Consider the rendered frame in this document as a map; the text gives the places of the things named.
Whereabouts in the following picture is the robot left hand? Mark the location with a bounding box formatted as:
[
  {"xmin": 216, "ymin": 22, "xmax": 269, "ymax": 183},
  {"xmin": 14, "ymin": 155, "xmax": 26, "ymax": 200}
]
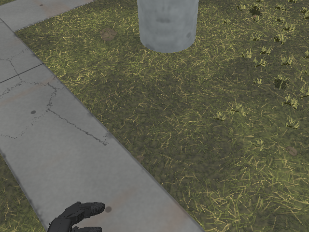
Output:
[{"xmin": 47, "ymin": 201, "xmax": 105, "ymax": 232}]

